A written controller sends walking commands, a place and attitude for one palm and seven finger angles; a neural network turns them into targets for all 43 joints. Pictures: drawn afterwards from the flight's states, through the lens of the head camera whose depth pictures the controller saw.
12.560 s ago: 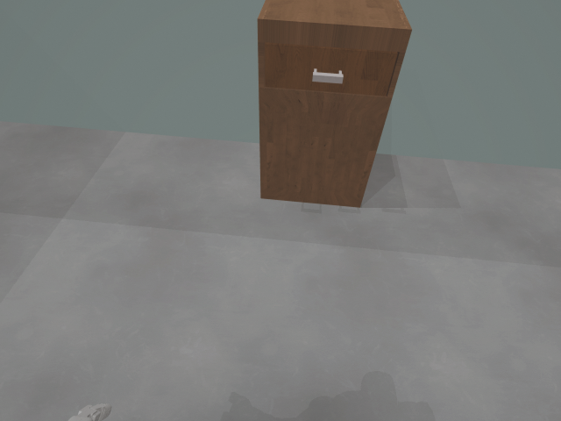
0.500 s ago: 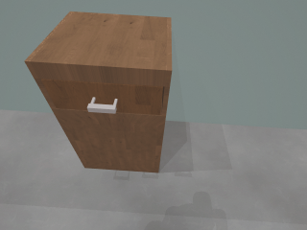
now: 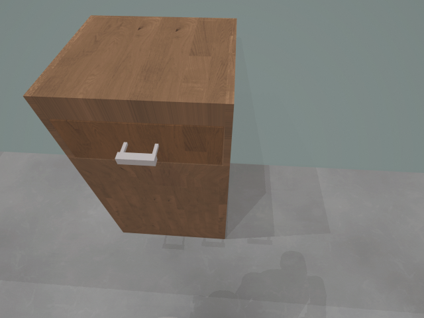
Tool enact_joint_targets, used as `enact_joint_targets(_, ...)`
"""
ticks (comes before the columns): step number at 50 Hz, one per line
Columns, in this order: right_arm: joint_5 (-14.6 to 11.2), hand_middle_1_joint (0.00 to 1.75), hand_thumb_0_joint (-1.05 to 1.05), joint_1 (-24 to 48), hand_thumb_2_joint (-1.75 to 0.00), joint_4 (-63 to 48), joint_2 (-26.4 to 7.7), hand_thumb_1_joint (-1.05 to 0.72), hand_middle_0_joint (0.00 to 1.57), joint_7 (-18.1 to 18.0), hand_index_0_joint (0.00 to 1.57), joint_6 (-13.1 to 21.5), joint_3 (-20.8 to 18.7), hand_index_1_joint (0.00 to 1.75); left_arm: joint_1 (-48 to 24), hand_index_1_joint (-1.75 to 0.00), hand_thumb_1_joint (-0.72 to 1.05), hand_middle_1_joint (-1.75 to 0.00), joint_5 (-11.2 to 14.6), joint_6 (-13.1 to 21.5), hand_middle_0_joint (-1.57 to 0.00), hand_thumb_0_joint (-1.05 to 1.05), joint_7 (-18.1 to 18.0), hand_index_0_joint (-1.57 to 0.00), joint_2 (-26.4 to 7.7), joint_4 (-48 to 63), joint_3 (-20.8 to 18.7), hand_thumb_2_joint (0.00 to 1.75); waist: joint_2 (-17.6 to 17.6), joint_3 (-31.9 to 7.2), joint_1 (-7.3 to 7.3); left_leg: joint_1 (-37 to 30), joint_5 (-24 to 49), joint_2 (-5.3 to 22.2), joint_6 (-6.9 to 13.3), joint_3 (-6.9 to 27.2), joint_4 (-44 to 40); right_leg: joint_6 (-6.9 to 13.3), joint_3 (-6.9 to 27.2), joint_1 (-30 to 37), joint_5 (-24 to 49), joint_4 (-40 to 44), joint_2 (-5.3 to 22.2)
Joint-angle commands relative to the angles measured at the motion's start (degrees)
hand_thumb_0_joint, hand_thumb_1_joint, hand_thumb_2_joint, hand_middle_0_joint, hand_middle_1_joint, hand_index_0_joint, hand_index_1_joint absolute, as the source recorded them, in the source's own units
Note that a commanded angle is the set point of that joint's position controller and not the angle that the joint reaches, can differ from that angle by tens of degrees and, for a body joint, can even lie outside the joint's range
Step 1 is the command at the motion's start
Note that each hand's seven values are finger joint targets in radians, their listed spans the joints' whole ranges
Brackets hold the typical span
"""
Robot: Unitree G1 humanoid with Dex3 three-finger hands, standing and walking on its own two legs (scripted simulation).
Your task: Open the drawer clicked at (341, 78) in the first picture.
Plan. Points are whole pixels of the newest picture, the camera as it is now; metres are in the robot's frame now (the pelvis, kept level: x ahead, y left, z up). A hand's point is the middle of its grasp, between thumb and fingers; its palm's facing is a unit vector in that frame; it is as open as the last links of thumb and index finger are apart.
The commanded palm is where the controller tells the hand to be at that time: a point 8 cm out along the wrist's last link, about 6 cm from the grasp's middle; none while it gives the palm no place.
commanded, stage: come to a stop and stand still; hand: left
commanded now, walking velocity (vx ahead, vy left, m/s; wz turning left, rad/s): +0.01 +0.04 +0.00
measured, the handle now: (138, 152) +0.52 +0.25 -0.08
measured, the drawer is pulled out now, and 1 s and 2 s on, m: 0.00 0.00 0.00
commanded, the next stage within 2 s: look again from close up in 1.72 s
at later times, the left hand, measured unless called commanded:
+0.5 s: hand out of the picture +0.02 +0.27 -0.17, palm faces -0.02 -0.97 -0.25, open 7.4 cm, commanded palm none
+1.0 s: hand out of the picture +0.05 +0.24 -0.18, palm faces -0.03 -0.98 -0.20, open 7.3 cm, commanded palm none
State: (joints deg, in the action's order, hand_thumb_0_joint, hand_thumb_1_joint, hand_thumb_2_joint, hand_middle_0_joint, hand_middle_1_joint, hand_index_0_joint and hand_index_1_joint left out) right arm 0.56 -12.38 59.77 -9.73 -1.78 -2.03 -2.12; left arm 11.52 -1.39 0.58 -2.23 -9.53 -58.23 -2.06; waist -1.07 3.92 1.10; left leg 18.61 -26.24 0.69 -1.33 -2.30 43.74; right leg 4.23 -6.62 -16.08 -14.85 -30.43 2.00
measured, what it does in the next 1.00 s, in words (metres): steps on the spot: left foot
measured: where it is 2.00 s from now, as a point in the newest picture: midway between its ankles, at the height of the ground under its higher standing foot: outside the picture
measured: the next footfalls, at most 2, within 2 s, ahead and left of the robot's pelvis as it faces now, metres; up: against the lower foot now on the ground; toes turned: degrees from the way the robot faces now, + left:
left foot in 0.10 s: +0.04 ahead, +0.16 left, +0.00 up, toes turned -11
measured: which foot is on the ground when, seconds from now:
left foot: up 0.00-0.08, down 0.10-1.00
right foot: down 0.00-1.00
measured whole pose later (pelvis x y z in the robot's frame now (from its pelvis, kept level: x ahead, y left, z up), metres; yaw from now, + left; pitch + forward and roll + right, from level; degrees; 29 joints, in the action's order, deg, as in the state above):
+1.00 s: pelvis +0.04 +0.07 +0.00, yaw -3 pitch -1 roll +0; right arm 1.1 -17.3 63.9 -8.5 -1.9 1.3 1.3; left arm 15.5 -0.4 -0.1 -2.3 -8.2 -63.9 0.4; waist 0.7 1.9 0.0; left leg 6.5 -18.1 -2.2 3.9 -7.5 25.2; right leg -2.2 -1.9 -11.3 -16.1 -28.5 3.8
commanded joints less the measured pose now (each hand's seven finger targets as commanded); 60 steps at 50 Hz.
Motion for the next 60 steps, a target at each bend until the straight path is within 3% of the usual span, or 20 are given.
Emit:
enact_joint_targets(1,-0.1,0.30,0.00,-6.9,-0.90,-1.7,-0.7,-0.90,0.20,0.5,0.20,0.8,0.1,0.30,3.8,-0.30,0.90,-0.30,-0.2,-0.3,-0.20,0.00,0.0,-0.20,-9.8,2.0,-2.4,0.90,-6.1,-5.9,-0.88,-5.2,7.5,-0.5,-0.3,-1.0,-10.7,5.6,12.1,3.4,24.7,6.9,13.1)
enact_joint_targets(2,-0.2,0.30,0.00,-8.5,-0.90,-1.1,-0.2,-0.90,0.20,0.4,0.20,1.1,0.1,0.30,2.9,-0.30,0.90,-0.30,-0.1,-0.5,-0.20,0.00,0.1,-0.20,-9.1,2.2,-2.2,0.90,-6.2,-5.5,-2.04,-10.0,12.3,-0.5,-0.2,-1.7,-16.7,3.8,11.1,0.0,18.8,6.0,11.7)
enact_joint_targets(3,0.0,0.30,0.00,-9.7,-0.90,-0.8,-1.6,-0.90,0.20,0.3,0.20,1.6,0.2,0.30,2.7,-0.30,0.90,-0.30,0.2,-0.9,-0.20,0.00,0.3,-0.20,-8.1,2.5,-1.9,0.90,-3.0,-5.5,-2.27,-13.5,16.3,1.0,0.5,-0.8,-20.3,1.8,9.8,-2.1,13.0,3.8,9.2)
enact_joint_targets(4,-0.3,0.30,0.00,-2.3,-0.90,-5.8,-8.0,-0.90,0.20,0.6,0.20,1.4,-1.5,0.30,8.3,-0.30,0.90,-0.30,0.9,0.2,-0.20,0.00,-1.9,-0.20,-8.9,1.3,-0.8,0.90,8.7,-8.7,-0.27,-7.5,11.8,3.5,0.0,-1.5,-9.9,-0.4,13.5,4.3,19.8,5.1,10.1)
enact_joint_targets(5,0.0,0.30,0.00,-2.9,-0.90,-8.5,-4.2,-0.90,0.20,1.0,0.20,0.9,-1.0,0.30,5.0,-0.30,0.90,-0.30,0.5,0.4,-0.20,0.00,-1.5,-0.20,-12.2,4.3,-1.2,0.90,5.1,-8.6,-1.95,-3.1,5.0,1.1,0.5,-1.3,-8.8,2.1,17.4,2.8,4.0,7.7,12.8)
enact_joint_targets(6,0.4,0.30,0.00,-3.1,-0.90,-8.5,-4.1,-0.90,0.20,1.0,0.20,0.9,-0.4,0.30,4.1,-0.30,0.90,-0.30,0.2,0.6,-0.20,0.00,-1.3,-0.20,-11.4,5.0,-1.7,0.90,4.8,-5.8,-1.68,-3.1,4.6,2.0,1.0,-0.9,-9.9,3.7,19.7,-1.5,-5.0,10.5,14.4)
enact_joint_targets(7,0.6,0.30,0.00,-4.8,-0.90,-8.4,-3.9,-0.90,0.20,1.3,0.20,0.7,-0.1,0.30,2.7,-0.30,0.90,-0.30,0.0,0.4,-0.20,0.00,-1.3,-0.20,-11.3,5.4,-1.3,0.90,2.5,-3.8,-2.80,-4.4,4.8,2.7,2.0,-0.7,-11.1,3.2,16.7,-4.6,-11.1,11.3,12.4)
enact_joint_targets(8,0.7,0.30,0.00,-5.8,-0.90,-8.3,-4.1,-0.90,0.20,1.6,0.20,1.1,-0.2,0.30,1.4,-0.30,0.90,-0.30,-0.1,-0.2,-0.20,0.00,-1.0,-0.20,-10.6,5.7,-1.0,0.90,5.0,-0.9,-3.42,-5.1,6.8,2.4,2.4,0.4,-14.2,2.1,12.9,-7.6,-12.0,8.5,9.8)
enact_joint_targets(10,0.8,0.30,0.00,-5.1,-0.90,-8.9,-6.4,-0.90,0.20,1.5,0.20,1.8,0.1,0.30,2.4,-0.30,0.90,-0.30,0.1,-0.8,-0.20,0.00,-0.3,-0.20,-7.9,5.6,-0.1,0.90,10.1,3.5,-2.46,1.8,4.1,6.8,4.4,7.7,-23.2,-1.1,6.1,-6.0,-9.8,2.3,2.6)
enact_joint_targets(12,0.9,0.30,0.00,-3.4,-0.90,-10.1,-7.8,-0.90,0.20,1.3,0.20,2.1,0.2,0.30,5.3,-0.30,0.90,-0.30,-0.1,-1.1,-0.20,0.00,0.2,-0.20,-6.4,4.9,0.6,0.90,9.7,5.3,-0.61,8.0,-3.4,9.1,5.9,11.3,-30.1,-2.0,3.2,-0.3,-4.7,-1.1,0.6)
enact_joint_targets(14,0.8,0.30,0.00,-2.8,-0.90,-10.1,-8.5,-0.90,0.20,1.2,0.20,2.3,0.5,0.30,7.1,-0.30,0.90,-0.30,0.0,-0.9,-0.20,0.00,0.5,-0.20,-5.3,3.9,1.1,0.90,3.9,4.2,0.19,7.9,-4.1,8.2,5.9,10.2,-29.7,-2.2,4.2,2.3,-2.0,0.3,1.2)
enact_joint_targets(16,0.7,0.30,0.00,-4.0,-0.90,-9.5,-8.3,-0.90,0.20,1.1,0.20,2.5,0.9,0.30,7.5,-0.30,0.90,-0.30,0.2,-0.6,-0.20,0.00,0.5,-0.20,-5.4,3.8,1.3,0.90,1.9,2.7,-0.08,5.7,-2.8,7.1,5.5,9.2,-29.5,-2.1,5.8,2.8,-1.5,2.1,1.8)
enact_joint_targets(17,0.7,0.30,0.00,-4.6,-0.90,-9.0,-8.0,-0.90,0.20,1.1,0.20,2.8,0.9,0.30,7.2,-0.30,0.90,-0.30,0.2,-0.5,-0.20,0.00,0.6,-0.20,-5.5,3.7,1.3,0.90,3.0,1.7,-0.31,3.9,-0.5,6.8,5.4,9.2,-29.9,-2.1,5.8,2.7,-0.5,1.9,1.9)
enact_joint_targets(23,0.6,0.30,0.00,-6.6,-0.90,-5.9,-8.1,-0.90,0.20,0.7,0.20,3.8,1.6,0.30,6.8,-0.30,0.90,-0.30,0.5,-0.2,-0.20,0.00,0.5,-0.20,-5.3,2.4,1.6,0.90,2.2,-2.2,-0.72,-3.7,12.4,7.3,5.2,7.8,-28.8,-2.6,6.1,2.6,2.6,2.5,2.9)
enact_joint_targets(28,0.5,0.30,0.00,-8.0,-0.90,-3.3,-7.3,-0.90,0.20,0.3,0.20,4.0,2.1,0.30,6.7,-0.30,0.90,-0.30,0.7,-0.1,-0.20,0.00,0.3,-0.20,-5.0,0.5,1.7,0.90,1.9,-2.2,-0.96,-6.4,22.9,7.0,4.8,6.0,-26.9,-3.0,6.3,3.6,4.7,3.0,3.3)
enact_joint_targets(33,0.4,0.30,0.00,-8.8,-0.90,-0.8,-6.4,-0.90,0.20,-0.1,0.20,4.2,2.4,0.30,7.1,-0.30,0.90,-0.30,0.8,-0.2,-0.20,0.00,0.2,-0.20,-4.3,-1.3,1.7,0.90,3.6,-1.6,-0.92,-8.5,28.1,6.9,4.6,5.0,-26.1,-3.1,6.0,3.7,5.2,3.0,3.4)
enact_joint_targets(36,0.4,0.30,0.00,-9.0,-0.90,0.3,-6.0,-0.90,0.20,-0.2,0.20,4.1,2.5,0.30,7.1,-0.30,0.90,-0.30,0.8,-0.3,-0.20,0.00,0.1,-0.20,-3.9,-2.1,1.8,0.90,2.4,-0.3,-0.98,-7.8,25.6,6.7,4.7,4.6,-26.1,-3.1,6.3,3.9,5.2,3.5,3.5)
enact_joint_targets(39,0.4,0.30,0.00,-9.1,-0.90,1.1,-5.4,-0.90,0.20,-0.3,0.20,4.1,2.5,0.30,7.2,-0.30,0.90,-0.30,0.7,-0.3,-0.20,0.00,0.1,-0.20,-3.5,-2.7,1.7,0.90,3.5,0.4,-0.94,-7.8,26.8,6.4,4.7,4.0,-25.8,-3.0,6.3,4.3,6.6,3.5,3.5)
enact_joint_targets(46,0.3,0.30,0.00,-9.4,-0.90,2.7,-4.6,-0.90,0.20,-0.4,0.20,4.3,2.4,0.30,7.6,-0.30,0.90,-0.30,0.8,0.0,-0.20,0.00,0.0,-0.20,-3.3,-3.8,1.7,0.90,1.2,-0.7,-1.04,-9.5,29.1,5.9,4.7,3.0,-24.2,-2.8,6.8,5.6,11.1,3.6,4.0)
enact_joint_targets(60,0.2,0.30,0.00,-9.1,-0.90,4.6,-3.4,-0.90,0.20,-0.7,0.20,4.2,2.5,0.30,8.8,-0.30,0.90,-0.30,0.8,0.5,-0.20,0.00,-0.2,-0.20,-2.7,-4.9,1.8,0.90,0.9,-0.9,-1.17,-10.8,28.0,5.8,4.3,2.1,-23.3,-2.2,7.6,6.3,15.4,4.9,4.2)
